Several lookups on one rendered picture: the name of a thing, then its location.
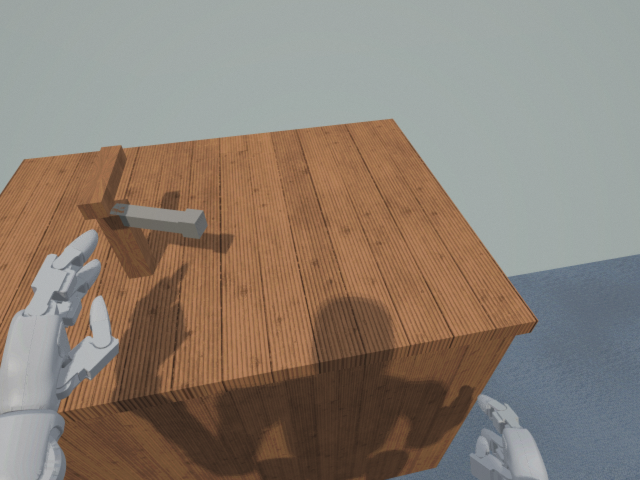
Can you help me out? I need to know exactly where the robot left hand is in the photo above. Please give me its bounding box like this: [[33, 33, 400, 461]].
[[0, 229, 119, 415]]

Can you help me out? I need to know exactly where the tap lever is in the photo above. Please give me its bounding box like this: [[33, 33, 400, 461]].
[[110, 203, 208, 239]]

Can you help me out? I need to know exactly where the counter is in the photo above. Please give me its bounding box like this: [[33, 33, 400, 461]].
[[0, 119, 539, 480]]

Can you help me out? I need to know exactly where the left robot forearm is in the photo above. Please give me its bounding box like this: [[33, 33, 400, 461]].
[[0, 409, 66, 480]]

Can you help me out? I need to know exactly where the robot right hand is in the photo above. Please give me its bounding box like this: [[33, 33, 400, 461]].
[[470, 394, 549, 480]]

